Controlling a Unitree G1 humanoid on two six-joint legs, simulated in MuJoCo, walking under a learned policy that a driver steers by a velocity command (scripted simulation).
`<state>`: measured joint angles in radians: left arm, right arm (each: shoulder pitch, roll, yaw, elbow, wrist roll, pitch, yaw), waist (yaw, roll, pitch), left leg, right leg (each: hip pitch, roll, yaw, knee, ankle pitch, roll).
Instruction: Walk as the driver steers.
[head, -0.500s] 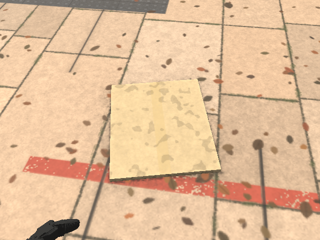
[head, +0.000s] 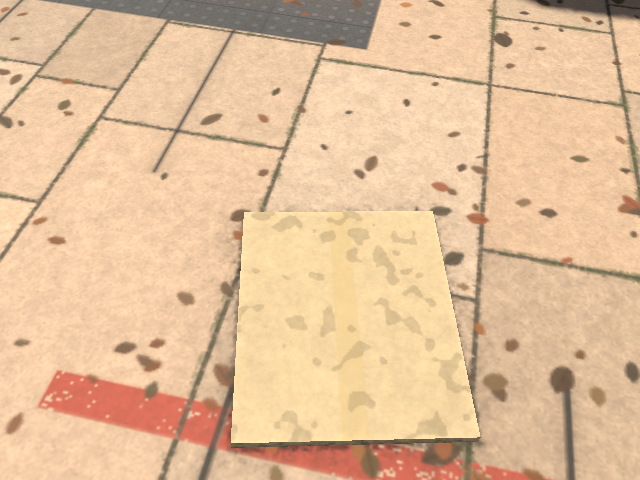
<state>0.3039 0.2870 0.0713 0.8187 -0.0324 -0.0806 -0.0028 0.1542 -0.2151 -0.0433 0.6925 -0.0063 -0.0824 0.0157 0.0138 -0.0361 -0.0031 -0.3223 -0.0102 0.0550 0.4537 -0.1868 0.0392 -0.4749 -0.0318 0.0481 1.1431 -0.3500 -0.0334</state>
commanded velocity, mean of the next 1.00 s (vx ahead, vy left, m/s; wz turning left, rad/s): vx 0.50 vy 0.00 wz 0.28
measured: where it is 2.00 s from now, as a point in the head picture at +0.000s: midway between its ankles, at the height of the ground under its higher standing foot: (296, 344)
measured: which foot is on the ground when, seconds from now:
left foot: down 0.00-0.38, up 0.40-0.86, down 0.88-1.00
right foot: up 0.00-0.34, down 0.36-0.90, up 0.92-1.00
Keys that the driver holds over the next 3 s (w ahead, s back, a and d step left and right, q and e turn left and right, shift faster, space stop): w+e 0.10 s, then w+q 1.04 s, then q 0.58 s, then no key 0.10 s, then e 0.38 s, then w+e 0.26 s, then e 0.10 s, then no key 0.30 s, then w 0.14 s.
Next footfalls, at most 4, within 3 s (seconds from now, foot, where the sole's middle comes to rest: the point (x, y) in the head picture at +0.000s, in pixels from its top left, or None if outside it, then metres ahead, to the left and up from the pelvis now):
0.36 right None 0.37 -0.17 -0.78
0.88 left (266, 412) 0.61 0.13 -0.75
1.32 right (322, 297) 0.91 0.01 -0.75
1.78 left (246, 367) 0.71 0.18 -0.75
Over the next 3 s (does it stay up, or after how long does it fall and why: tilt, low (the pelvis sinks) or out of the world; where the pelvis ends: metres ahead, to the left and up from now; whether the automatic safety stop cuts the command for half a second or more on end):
stays up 0.88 0.19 0.00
